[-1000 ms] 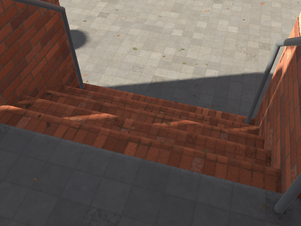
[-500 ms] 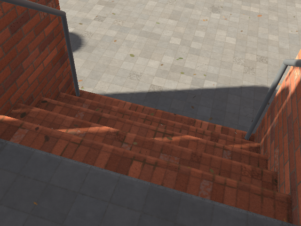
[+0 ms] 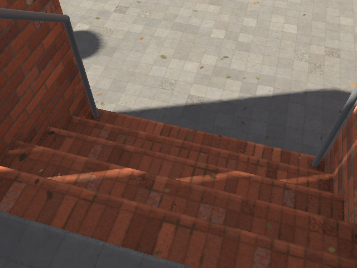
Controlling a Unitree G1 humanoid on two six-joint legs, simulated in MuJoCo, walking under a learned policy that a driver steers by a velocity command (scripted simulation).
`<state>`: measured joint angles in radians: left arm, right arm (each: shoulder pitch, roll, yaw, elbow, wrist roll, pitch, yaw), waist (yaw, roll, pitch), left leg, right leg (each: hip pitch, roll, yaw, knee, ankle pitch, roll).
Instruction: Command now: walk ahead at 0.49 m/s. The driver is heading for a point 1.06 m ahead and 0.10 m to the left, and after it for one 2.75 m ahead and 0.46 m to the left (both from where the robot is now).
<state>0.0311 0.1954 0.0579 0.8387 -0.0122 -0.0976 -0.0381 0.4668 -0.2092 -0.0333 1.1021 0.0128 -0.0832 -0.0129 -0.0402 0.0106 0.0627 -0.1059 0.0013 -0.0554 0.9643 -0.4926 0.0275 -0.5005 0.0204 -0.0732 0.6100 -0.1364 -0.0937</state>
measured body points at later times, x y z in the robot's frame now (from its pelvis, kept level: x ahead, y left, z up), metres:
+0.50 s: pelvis +0.25 +0.02 +0.01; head +0.26 +0.04 +0.46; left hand +0.19 +0.27 -0.15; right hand +0.42 -0.21 -0.09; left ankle +0.35 +0.13 -0.72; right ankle +0.11 -0.09 -0.71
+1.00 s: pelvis +0.45 +0.03 -0.06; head +0.45 +0.02 +0.39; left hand +0.58 +0.27 -0.18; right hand +0.41 -0.22 -0.20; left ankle +0.35 +0.13 -0.72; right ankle +0.56 -0.10 -0.78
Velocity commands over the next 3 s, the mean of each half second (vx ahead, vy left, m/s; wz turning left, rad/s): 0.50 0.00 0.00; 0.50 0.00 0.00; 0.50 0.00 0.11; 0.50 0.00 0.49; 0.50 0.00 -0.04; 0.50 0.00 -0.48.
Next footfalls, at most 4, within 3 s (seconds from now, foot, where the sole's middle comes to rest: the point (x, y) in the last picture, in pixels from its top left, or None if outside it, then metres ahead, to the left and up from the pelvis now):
0.50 left None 0.39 0.14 -0.75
1.08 right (203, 244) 0.58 -0.09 -0.94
1.70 left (141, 192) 0.93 0.20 -1.12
2.32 right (166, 166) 1.20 0.07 -1.30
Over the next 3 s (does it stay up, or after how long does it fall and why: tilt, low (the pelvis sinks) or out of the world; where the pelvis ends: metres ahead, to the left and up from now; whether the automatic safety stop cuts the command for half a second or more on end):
stays up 1.48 0.31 -0.73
